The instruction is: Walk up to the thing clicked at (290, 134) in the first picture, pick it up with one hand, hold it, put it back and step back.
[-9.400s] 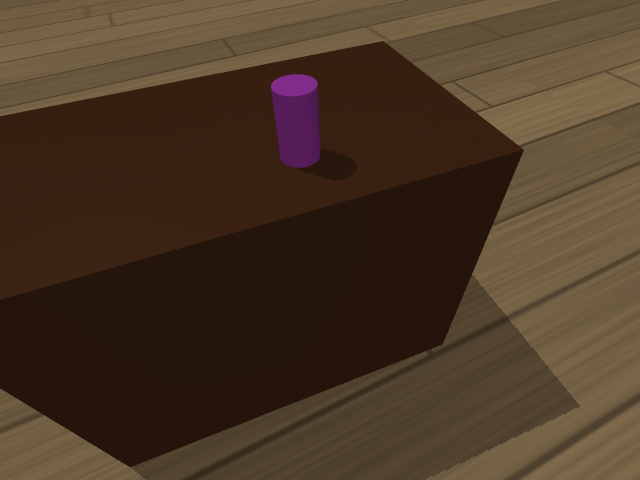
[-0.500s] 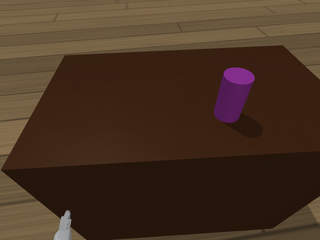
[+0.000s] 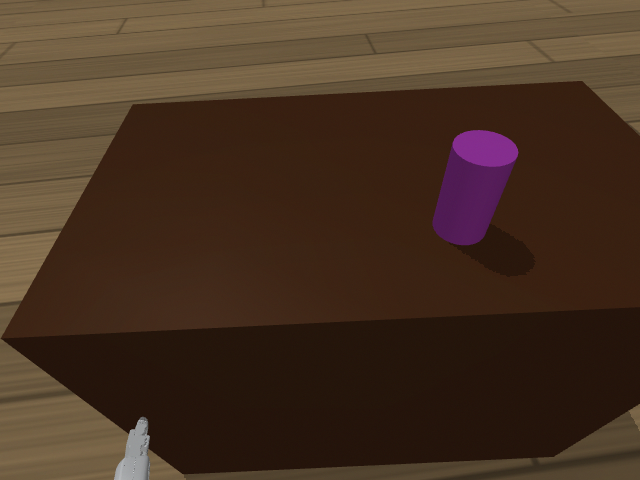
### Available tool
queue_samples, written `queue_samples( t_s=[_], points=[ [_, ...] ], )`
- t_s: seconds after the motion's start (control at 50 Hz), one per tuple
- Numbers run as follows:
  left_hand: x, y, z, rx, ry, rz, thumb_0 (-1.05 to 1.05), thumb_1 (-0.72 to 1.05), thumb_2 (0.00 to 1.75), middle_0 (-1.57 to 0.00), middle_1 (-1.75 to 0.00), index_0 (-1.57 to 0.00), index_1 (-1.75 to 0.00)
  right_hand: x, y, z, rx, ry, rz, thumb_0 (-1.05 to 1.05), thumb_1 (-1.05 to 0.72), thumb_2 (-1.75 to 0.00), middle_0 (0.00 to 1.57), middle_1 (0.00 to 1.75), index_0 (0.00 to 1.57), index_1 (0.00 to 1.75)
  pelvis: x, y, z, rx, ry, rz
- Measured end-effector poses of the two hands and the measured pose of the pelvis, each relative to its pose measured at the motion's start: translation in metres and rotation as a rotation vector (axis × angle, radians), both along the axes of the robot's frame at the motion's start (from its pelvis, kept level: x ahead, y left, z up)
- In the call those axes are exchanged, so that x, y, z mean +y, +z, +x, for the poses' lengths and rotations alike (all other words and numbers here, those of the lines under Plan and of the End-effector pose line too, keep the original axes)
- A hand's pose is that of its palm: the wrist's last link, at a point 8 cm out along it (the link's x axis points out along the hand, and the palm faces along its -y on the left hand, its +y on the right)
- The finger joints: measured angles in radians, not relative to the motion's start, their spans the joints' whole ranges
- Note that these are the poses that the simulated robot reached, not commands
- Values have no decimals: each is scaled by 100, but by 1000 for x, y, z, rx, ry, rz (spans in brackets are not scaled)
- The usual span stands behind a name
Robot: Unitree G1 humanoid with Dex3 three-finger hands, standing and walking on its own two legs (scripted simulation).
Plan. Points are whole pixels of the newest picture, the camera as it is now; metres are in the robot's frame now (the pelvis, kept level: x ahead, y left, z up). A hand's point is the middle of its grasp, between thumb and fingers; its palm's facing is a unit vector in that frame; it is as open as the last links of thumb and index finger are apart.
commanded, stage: go down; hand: right
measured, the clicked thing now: (470, 190) +0.48 -0.20 +0.10
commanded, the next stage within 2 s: approach in 1.12 s
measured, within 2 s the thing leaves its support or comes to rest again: neither
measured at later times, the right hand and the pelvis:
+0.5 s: hand out of the picture +0.37 -0.39 +0.22, palm faces +0.23 +0.97 +0.01, open 17.4 cm; pelvis +0.00 +0.00 +0.00, yaw +0 degrees
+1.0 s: hand out of the picture +0.38 -0.39 +0.23, palm faces +0.22 +0.97 +0.00, open 17.5 cm; pelvis +0.00 -0.01 +0.00, yaw +0 degrees
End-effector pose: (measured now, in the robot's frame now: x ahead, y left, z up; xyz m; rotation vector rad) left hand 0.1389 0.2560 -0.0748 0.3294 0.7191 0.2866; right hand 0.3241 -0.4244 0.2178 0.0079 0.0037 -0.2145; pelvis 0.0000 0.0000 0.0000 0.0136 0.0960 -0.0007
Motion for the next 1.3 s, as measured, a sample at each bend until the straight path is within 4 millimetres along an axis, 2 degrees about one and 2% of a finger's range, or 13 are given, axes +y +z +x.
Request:
queue_samples(
  t_s=[0.26,0.46,0.72,1.0,1.3],
  points=[
    [-2,1,0,4,8,3,-1,-54,6,-6,-5,-6,-6,-8,9,7,-6,-2,-8,-1,50,-4,6,5,6,4,-3,-1,-2,11,1,4],
    [-4,0,-6,15,-3,8,-1,-54,6,-6,-5,-6,-5,-14,3,14,8,-15,10,-1,52,-3,6,5,6,4,-4,-2,-2,29,0,8],
    [-4,3,-4,5,16,11,-1,-54,6,-6,-5,-5,-6,-15,15,27,2,-2,-3,-1,52,-3,6,5,6,4,-8,-3,-1,42,6,12],
    [-8,-2,-10,27,12,-8,-1,-54,6,-6,-5,-5,-5,-16,13,25,6,-12,-8,-1,53,-3,6,5,5,4,-8,-3,-2,42,5,12],
    [-10,1,-2,4,3,-8,-1,-55,6,-6,-5,-5,-5,-15,13,25,4,-1,-3,-1,54,-3,5,5,5,4,-9,-3,1,42,4,12]
  ],
)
